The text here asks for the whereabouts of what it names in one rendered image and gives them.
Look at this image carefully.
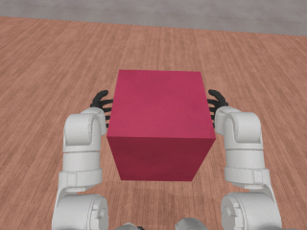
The right robot forearm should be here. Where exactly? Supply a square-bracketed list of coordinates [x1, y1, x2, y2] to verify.
[214, 105, 282, 226]

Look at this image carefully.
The robot right hand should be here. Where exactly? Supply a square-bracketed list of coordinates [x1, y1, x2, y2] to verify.
[207, 89, 228, 128]

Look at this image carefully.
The robot left hand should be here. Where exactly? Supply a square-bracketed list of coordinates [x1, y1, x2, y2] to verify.
[90, 90, 113, 128]

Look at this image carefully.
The left robot upper arm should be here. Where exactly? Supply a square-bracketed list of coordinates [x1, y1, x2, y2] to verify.
[52, 194, 109, 230]

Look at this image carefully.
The carton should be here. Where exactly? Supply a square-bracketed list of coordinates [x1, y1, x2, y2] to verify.
[106, 69, 216, 182]

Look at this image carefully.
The left robot forearm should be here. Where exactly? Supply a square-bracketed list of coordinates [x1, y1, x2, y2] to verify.
[51, 107, 106, 230]

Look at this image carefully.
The right robot upper arm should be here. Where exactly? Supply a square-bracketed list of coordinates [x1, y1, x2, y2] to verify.
[221, 192, 299, 230]

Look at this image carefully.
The robot right thigh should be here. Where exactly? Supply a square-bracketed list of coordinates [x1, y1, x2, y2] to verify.
[175, 218, 208, 230]

